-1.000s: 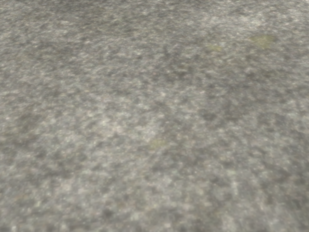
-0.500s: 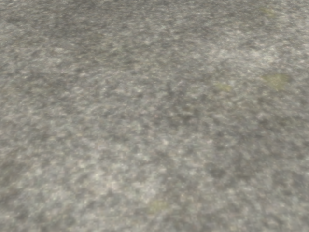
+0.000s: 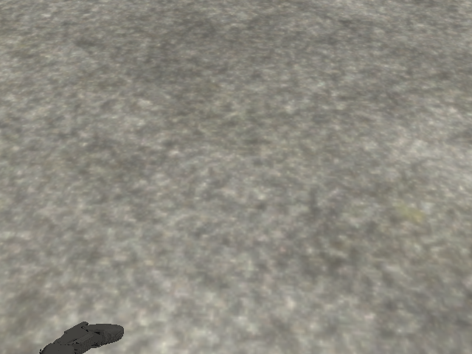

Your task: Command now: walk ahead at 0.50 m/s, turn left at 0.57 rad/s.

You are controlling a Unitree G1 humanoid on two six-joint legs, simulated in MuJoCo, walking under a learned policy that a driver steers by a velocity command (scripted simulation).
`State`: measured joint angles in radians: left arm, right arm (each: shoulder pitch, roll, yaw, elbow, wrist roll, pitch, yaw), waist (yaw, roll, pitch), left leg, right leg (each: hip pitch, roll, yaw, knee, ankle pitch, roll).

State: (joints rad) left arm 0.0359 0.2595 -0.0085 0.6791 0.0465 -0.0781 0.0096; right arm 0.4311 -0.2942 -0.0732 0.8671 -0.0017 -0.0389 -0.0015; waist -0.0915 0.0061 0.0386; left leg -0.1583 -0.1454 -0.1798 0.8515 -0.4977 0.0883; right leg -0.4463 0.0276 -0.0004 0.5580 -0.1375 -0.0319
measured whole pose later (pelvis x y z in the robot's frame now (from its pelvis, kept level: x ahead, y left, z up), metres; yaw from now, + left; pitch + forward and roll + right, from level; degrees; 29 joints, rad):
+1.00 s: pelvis +0.49 +0.09 +0.00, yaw +3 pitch +1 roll +1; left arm 0.08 0.22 0.04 0.78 0.04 -0.01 -0.06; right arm 0.41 -0.22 -0.03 0.94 -0.02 -0.08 -0.03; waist -0.05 -0.01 0.05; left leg 0.13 -0.02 0.27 0.28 -0.42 0.02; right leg -0.54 -0.01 -0.12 0.64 -0.14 -0.12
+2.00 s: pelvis +1.01 +0.03 +0.01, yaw -27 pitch +2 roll +2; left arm 0.05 0.24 0.01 0.72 0.04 -0.02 -0.06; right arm 0.45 -0.24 -0.04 0.91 -0.01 -0.08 0.02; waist -0.09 -0.03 0.02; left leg 0.02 0.00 0.15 0.26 -0.31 0.00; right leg -0.54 -0.04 -0.03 0.62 -0.14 -0.05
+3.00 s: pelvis +1.49 -0.10 +0.02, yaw +4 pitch +1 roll +1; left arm 0.08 0.25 0.03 0.75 0.04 -0.02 -0.03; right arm 0.41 -0.27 -0.07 0.87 -0.01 -0.05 0.00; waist -0.07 -0.04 0.04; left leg -0.02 -0.15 -0.12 0.27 -0.26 0.12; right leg -0.64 -0.09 0.02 0.70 -0.03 0.04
